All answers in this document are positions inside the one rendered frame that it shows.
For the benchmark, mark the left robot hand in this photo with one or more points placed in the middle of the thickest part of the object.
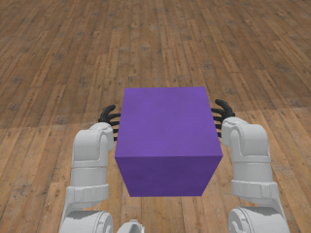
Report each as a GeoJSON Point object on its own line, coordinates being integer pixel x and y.
{"type": "Point", "coordinates": [105, 117]}

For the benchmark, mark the left robot thigh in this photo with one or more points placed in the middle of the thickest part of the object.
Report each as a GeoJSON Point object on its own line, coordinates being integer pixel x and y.
{"type": "Point", "coordinates": [132, 227]}

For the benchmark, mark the robot left upper arm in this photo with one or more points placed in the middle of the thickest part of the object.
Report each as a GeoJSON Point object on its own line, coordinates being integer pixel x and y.
{"type": "Point", "coordinates": [88, 222]}

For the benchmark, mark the right robot forearm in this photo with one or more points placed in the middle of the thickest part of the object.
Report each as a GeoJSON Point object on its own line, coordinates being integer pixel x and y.
{"type": "Point", "coordinates": [251, 168]}

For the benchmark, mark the robot right upper arm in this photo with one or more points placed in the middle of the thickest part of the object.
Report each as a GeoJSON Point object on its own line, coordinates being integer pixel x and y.
{"type": "Point", "coordinates": [248, 219]}

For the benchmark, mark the right robot hand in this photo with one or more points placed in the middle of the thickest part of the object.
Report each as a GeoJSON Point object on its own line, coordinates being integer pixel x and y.
{"type": "Point", "coordinates": [225, 113]}

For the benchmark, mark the left robot forearm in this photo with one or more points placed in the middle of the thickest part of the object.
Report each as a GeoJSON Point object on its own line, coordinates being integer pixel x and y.
{"type": "Point", "coordinates": [88, 183]}

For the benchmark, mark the carton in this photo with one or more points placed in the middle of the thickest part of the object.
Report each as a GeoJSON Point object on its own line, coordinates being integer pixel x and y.
{"type": "Point", "coordinates": [167, 144]}

